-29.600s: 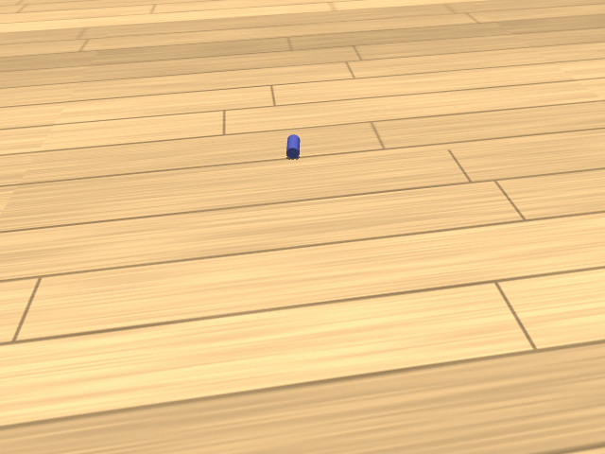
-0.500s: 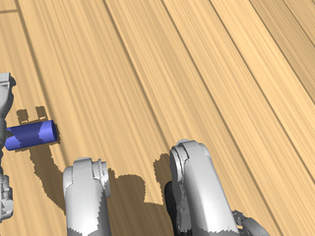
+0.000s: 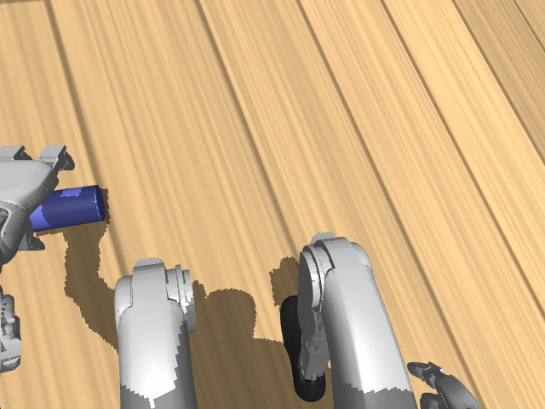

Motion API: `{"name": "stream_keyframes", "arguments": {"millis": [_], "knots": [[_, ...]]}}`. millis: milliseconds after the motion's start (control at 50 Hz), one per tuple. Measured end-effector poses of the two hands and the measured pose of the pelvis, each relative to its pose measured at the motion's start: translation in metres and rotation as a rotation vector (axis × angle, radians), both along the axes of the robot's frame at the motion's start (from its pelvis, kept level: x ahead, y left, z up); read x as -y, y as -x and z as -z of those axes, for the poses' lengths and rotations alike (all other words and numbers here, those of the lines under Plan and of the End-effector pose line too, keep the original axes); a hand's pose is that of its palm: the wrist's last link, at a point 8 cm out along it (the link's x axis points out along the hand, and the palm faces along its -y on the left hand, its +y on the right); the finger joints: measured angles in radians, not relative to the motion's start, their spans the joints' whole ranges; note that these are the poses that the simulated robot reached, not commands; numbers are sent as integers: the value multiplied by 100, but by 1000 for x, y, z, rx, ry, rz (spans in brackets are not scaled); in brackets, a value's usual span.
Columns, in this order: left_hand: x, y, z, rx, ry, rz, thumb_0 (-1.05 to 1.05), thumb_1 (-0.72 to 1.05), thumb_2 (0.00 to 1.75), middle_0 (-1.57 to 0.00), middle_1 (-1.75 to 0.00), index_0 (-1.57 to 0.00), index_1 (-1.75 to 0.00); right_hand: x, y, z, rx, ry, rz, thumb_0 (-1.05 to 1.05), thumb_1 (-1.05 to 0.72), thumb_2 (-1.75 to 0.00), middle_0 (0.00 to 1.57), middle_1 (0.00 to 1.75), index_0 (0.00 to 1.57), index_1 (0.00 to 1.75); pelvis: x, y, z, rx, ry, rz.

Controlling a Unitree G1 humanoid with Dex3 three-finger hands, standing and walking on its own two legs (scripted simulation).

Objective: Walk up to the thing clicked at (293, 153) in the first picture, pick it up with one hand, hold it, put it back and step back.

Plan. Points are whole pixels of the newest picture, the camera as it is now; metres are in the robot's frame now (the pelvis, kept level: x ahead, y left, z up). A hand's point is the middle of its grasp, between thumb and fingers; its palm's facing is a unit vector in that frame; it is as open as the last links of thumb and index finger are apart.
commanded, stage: withdraw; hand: left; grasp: from above
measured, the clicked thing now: (63, 208) +0.46 +0.32 -0.30
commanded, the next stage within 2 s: home in 0.02 s
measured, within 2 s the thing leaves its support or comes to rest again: neither
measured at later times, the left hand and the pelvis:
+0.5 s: hand out of the picture +0.42 +0.34 -0.06, palm faces -0.43 -0.24 -0.87, open 11.6 cm; pelvis +0.02 +0.01 +0.06, yaw +0 degrees
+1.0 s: hand out of the picture +0.26 +0.23 +0.16, palm faces -0.07 -0.88 -0.47, open 7.4 cm; pelvis +0.03 -0.01 +0.24, yaw +5 degrees
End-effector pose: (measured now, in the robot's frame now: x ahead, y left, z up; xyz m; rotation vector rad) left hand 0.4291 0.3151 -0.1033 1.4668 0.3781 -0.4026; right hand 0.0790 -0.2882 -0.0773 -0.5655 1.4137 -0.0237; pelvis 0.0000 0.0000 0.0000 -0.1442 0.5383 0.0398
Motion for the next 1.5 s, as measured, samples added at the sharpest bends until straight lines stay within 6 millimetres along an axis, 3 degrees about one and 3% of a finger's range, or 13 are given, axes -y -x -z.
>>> {"name": "stream_keyframes", "arguments": {"millis": [80,180,300,400,520,680,780,880,1040,1280,1400,1500], "knots": [[3,-11,11,82,-20,-15,0,-50,100,-13,-101,-12,-101,-6,6,11,3,-1,14,0,-91,-90,20,30,20,30,-2,0,12,1,5,4],[-5,-35,5,159,-76,-100,0,-48,98,-15,-99,-15,-98,-18,15,23,4,-38,47,0,-90,-90,20,30,20,30,-4,-4,18,-27,9,8],[-21,-52,-23,152,-129,-201,0,-43,94,-20,-90,-19,-90,-36,22,25,4,-110,118,0,-90,-90,20,30,20,30,-9,-11,7,-68,19,7],[-33,-39,-59,84,-109,-262,0,-25,91,-22,-76,-20,-76,-46,16,7,5,-160,176,0,-89,-90,21,30,20,30,-12,-18,-22,-94,15,-3],[-28,13,-106,-17,71,-341,0,12,88,-22,-57,-21,-57,-42,-17,-35,59,-168,146,1,-90,-90,21,30,20,30,-12,-20,-72,-92,-3,-8],[-4,87,-173,9,384,-440,0,62,88,-22,-39,-21,-39,-30,-98,-107,298,-122,37,1,-90,-90,20,30,20,30,-6,-15,-127,-39,-22,-26],[3,122,-212,36,480,-564,1,78,89,-22,-34,-21,-34,-40,-145,-154,481,-157,-9,1,-90,-90,20,30,20,30,-3,-12,-160,9,-35,-36],[20,156,-253,-1,596,-697,1,85,89,-21,-31,-21,-31,-61,-171,-203,609,-225,-30,1,-90,-90,20,30,20,30,1,-15,-199,60,-51,-45],[47,190,-314,-63,777,-891,1,89,89,-21,-31,-21,-30,-78,-175,-266,699,-283,-1,1,-90,-90,20,30,20,30,7,-32,-258,135,-74,-59],[71,209,-411,-95,963,-1098,1,90,89,-21,-30,-21,-30,-61,-150,-345,728,-203,119,1,-90,-90,21,30,20,30,8,-70,-339,258,-96,-74],[78,215,-450,-89,1015,-1115,1,90,89,-20,-30,-20,-30,-52,-155,-377,797,-171,134,1,-90,-90,20,30,20,30,7,-85,-365,307,-104,-78],[80,220,-462,-87,1023,-1113,1,90,89,-20,-30,-20,-30,-52,-172,-392,860,-175,111,1,-90,-90,20,30,20,30,8,-91,-373,332,-111,-82]]}}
